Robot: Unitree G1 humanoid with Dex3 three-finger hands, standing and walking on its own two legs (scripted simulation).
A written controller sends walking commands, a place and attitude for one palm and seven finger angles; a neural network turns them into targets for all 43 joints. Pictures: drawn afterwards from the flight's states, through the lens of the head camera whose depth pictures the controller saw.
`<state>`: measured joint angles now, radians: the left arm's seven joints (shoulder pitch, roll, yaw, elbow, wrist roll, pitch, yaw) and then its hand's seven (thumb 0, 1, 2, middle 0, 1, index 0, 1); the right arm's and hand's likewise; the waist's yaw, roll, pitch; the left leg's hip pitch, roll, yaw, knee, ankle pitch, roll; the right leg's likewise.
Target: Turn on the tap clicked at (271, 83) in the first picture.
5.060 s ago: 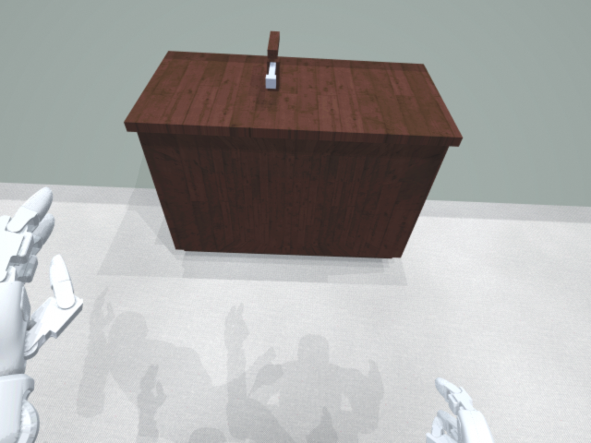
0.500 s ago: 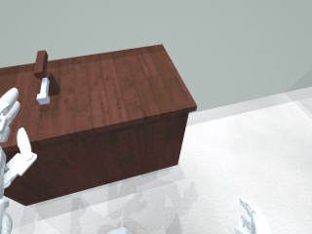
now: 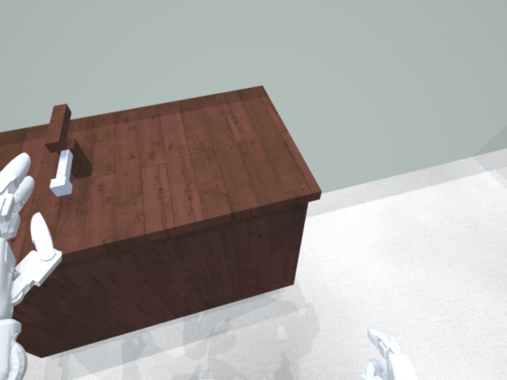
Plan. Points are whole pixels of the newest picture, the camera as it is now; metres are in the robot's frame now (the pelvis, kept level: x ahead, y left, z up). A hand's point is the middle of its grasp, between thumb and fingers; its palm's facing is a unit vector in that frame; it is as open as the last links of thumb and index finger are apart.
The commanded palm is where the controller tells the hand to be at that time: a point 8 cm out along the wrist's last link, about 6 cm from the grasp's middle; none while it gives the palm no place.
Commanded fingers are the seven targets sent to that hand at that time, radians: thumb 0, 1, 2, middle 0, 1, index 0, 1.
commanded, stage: come to a stop and stand still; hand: left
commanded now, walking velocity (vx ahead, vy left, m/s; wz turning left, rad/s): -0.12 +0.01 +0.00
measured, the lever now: (61, 186) +0.45 +0.43 +0.01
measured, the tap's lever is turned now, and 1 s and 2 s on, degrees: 0 0 0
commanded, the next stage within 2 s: look again from close up in 1.20 s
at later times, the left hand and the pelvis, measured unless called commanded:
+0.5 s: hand (58, 247) +0.23 +0.24 +0.17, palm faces +0.32 -0.87 -0.37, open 7.4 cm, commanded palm +0.17 +0.28 +0.18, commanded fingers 0.00 0.90 0.90 -0.20 -0.30 -0.20 -0.30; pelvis -0.01 +0.01 +0.00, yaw -4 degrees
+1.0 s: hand (30, 244) +0.24 +0.29 +0.16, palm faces +0.32 -0.87 -0.38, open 7.4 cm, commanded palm +0.18 +0.32 +0.18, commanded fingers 0.00 0.90 0.90 -0.20 -0.30 -0.20 -0.30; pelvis +0.00 +0.05 +0.01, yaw -4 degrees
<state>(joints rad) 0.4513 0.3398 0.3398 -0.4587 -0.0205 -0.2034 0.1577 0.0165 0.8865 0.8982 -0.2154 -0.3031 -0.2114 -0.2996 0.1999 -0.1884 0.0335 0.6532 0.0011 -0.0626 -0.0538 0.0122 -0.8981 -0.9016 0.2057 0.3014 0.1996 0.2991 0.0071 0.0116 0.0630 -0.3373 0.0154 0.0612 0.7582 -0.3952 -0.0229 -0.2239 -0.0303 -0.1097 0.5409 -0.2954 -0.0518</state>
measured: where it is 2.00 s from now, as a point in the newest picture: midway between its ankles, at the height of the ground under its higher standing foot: outside the picture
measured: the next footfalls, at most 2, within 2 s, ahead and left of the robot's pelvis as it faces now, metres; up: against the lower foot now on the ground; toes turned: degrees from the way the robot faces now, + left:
left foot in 0.08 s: +0.05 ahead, +0.11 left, +0.00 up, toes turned -3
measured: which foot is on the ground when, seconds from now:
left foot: up 0.00-0.06, down 0.08-1.00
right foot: down 0.00-1.00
